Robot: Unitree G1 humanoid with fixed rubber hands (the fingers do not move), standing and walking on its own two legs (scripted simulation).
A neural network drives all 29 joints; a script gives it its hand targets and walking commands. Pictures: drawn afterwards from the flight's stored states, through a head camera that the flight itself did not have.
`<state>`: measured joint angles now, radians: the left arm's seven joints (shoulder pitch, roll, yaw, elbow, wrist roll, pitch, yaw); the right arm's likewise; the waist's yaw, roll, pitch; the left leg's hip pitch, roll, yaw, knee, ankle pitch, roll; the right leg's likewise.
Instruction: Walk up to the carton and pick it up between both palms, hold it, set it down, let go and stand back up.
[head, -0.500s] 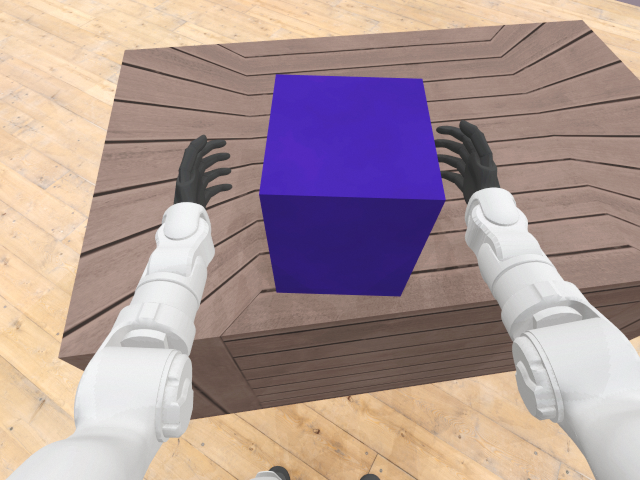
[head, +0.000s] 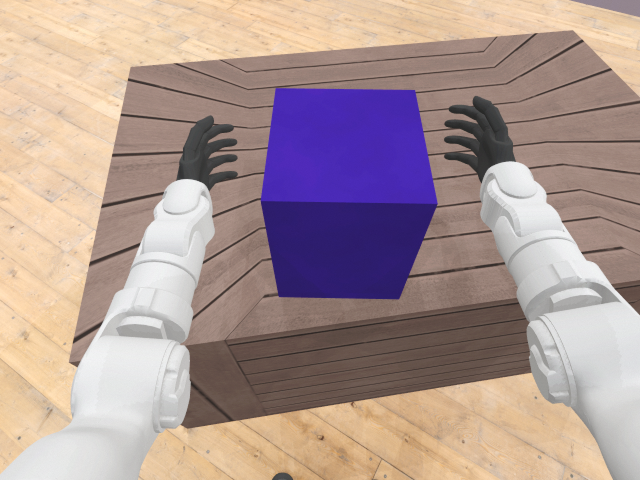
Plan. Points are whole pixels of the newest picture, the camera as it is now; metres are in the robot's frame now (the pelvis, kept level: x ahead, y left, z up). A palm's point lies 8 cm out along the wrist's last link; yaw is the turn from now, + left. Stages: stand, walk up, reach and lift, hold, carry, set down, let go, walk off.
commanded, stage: set down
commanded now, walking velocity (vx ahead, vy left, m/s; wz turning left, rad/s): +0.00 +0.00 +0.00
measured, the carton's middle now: (341, 201) +0.50 -0.01 +0.00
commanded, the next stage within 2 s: let go in 1.92 s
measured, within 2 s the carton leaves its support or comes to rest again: neither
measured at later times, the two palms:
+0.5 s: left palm (191, 267) +0.36 +0.19 +0.04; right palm (495, 253) +0.37 -0.19 +0.05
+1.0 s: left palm (184, 340) +0.28 +0.20 -0.02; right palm (490, 319) +0.30 -0.19 -0.01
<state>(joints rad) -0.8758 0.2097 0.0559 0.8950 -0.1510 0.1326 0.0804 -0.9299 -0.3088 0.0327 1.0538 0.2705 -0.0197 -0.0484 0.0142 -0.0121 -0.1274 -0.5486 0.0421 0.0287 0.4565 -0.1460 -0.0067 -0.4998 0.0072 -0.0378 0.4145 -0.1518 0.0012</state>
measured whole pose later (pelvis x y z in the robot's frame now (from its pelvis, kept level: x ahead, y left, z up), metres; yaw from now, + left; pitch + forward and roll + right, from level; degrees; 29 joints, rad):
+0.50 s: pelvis +0.02 +0.00 +0.01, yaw +1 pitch +7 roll -1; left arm -0.38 0.16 0.01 0.60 -0.14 0.01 0.07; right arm -0.42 -0.23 0.01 0.76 0.24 -0.15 -0.04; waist 0.01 -0.01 -0.06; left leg -0.37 0.03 0.01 0.42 -0.17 -0.01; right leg -0.32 0.00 -0.05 0.38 -0.18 -0.01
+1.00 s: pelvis +0.02 -0.01 +0.00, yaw +1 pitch +4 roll -1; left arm -0.12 0.19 -0.06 0.66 -0.17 -0.28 0.11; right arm -0.16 -0.16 0.03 0.72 0.19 -0.32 -0.02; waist 0.01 -0.02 -0.02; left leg -0.35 0.03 0.01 0.48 -0.21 -0.02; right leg -0.30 0.00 -0.05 0.46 -0.23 -0.01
